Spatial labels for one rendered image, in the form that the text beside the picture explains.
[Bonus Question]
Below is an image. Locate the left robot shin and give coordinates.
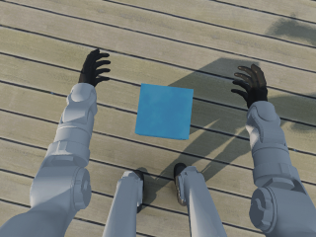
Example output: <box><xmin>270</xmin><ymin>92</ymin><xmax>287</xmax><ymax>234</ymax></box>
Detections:
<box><xmin>117</xmin><ymin>171</ymin><xmax>139</xmax><ymax>186</ymax></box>

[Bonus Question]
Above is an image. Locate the left robot forearm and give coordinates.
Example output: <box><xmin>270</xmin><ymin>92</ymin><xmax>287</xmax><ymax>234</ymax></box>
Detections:
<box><xmin>30</xmin><ymin>83</ymin><xmax>98</xmax><ymax>206</ymax></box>

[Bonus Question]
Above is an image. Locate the robot shin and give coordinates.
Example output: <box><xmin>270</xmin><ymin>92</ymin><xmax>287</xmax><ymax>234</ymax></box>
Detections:
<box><xmin>117</xmin><ymin>171</ymin><xmax>139</xmax><ymax>186</ymax></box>
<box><xmin>181</xmin><ymin>166</ymin><xmax>204</xmax><ymax>179</ymax></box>

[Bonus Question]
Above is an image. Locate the robot left upper arm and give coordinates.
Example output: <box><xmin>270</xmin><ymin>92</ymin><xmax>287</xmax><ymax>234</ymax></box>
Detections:
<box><xmin>0</xmin><ymin>166</ymin><xmax>92</xmax><ymax>237</ymax></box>

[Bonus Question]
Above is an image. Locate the robot right upper arm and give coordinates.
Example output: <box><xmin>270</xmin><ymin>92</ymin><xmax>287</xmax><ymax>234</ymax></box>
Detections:
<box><xmin>249</xmin><ymin>186</ymin><xmax>316</xmax><ymax>237</ymax></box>

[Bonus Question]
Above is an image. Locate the right robot hand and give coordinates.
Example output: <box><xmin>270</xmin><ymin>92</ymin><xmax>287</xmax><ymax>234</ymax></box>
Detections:
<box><xmin>231</xmin><ymin>63</ymin><xmax>268</xmax><ymax>109</ymax></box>

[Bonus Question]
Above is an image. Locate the left robot hand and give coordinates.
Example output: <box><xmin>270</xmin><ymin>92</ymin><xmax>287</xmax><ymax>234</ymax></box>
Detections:
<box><xmin>78</xmin><ymin>48</ymin><xmax>111</xmax><ymax>87</ymax></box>

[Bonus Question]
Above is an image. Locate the carton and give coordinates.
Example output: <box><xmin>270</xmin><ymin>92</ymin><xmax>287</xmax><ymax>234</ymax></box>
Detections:
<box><xmin>134</xmin><ymin>83</ymin><xmax>194</xmax><ymax>140</ymax></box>

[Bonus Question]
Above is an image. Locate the right robot forearm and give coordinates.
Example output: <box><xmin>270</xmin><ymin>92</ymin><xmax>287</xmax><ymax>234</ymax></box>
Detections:
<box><xmin>245</xmin><ymin>101</ymin><xmax>316</xmax><ymax>212</ymax></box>

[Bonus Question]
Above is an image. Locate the right robot shin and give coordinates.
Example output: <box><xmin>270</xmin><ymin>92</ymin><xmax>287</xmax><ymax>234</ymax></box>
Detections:
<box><xmin>181</xmin><ymin>166</ymin><xmax>204</xmax><ymax>179</ymax></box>

